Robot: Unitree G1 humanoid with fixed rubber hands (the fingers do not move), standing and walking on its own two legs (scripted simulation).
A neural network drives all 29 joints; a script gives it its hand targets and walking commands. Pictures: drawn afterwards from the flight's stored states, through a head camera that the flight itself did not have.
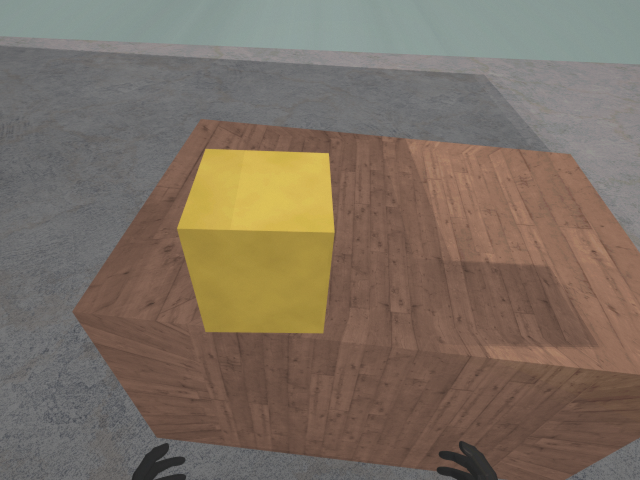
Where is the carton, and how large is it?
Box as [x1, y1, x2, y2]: [177, 149, 334, 332]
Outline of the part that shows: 205,149 177,227 205,331 322,332 334,233 328,153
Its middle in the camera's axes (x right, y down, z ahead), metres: -0.09 +0.01 +0.68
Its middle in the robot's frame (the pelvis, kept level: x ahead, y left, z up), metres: +0.52 +0.09 -0.01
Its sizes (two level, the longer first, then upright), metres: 0.210 0.200 0.250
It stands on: a pedestal, 0.64 m high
